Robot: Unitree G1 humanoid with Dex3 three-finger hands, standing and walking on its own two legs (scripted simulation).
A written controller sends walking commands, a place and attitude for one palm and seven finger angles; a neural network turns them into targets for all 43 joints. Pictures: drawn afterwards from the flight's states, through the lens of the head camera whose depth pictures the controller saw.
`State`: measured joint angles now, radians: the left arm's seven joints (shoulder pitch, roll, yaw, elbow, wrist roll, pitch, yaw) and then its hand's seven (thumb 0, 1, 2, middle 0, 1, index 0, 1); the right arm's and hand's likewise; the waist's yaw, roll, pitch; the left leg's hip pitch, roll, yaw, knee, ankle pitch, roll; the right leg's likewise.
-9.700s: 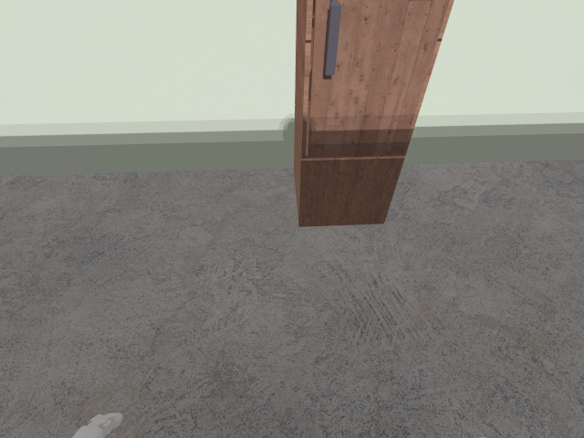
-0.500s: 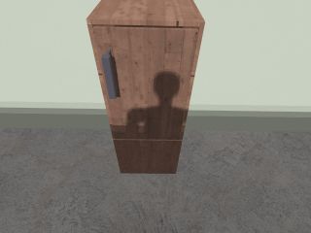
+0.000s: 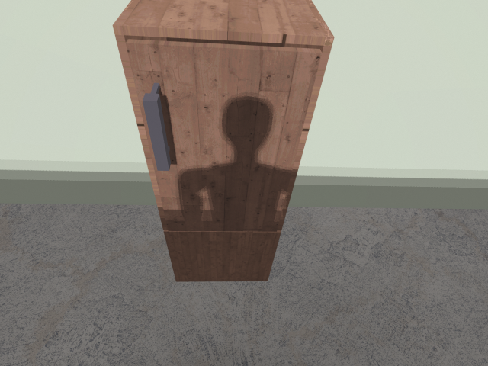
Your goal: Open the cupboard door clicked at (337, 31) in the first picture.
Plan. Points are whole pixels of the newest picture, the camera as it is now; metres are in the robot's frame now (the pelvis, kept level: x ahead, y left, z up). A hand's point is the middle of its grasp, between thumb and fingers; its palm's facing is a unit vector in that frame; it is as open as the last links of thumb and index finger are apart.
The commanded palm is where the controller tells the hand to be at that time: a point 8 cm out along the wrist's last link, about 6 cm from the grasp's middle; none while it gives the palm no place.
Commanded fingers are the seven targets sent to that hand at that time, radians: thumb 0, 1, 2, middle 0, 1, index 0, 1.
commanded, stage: come to a stop and stand still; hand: left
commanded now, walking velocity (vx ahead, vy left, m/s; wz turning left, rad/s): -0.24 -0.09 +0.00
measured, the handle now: (160, 128) +0.54 +0.21 +0.09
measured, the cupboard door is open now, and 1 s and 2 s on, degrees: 0 0 0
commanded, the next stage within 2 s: look again from close up in 1.34 s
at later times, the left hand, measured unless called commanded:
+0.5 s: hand out of the picture +0.10 +0.17 -0.17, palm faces +0.08 -0.97 -0.21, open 7.3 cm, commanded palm none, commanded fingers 0.00 0.90 0.90 -0.20 -0.30 -0.20 -0.30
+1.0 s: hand out of the picture +0.00 +0.15 -0.17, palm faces +0.02 -0.98 -0.19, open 7.4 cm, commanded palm none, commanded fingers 0.00 0.90 0.90 -0.20 -0.30 -0.20 -0.30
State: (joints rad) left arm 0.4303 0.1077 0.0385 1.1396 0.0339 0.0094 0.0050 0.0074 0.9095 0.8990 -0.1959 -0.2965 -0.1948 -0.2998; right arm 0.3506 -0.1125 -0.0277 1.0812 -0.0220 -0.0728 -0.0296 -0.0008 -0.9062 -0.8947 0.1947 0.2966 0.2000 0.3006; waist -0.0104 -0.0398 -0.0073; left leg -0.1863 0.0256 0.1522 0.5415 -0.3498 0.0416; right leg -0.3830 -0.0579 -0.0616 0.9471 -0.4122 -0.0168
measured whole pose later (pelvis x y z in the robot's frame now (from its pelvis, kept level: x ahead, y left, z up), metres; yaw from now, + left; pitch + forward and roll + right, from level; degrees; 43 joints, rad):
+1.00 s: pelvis +0.00 -0.01 +0.01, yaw +1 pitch +0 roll +0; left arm 0.29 0.13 0.02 1.10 0.02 0.01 0.02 0.01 0.92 0.90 -0.19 -0.30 -0.19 -0.30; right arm 0.35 -0.14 -0.03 1.14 -0.01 0.00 -0.04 0.00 -0.91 -0.89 0.20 0.30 0.20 0.30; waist -0.03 0.02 0.04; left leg -0.21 0.03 0.08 0.47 -0.25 0.00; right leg -0.17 0.00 -0.06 0.46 -0.28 -0.02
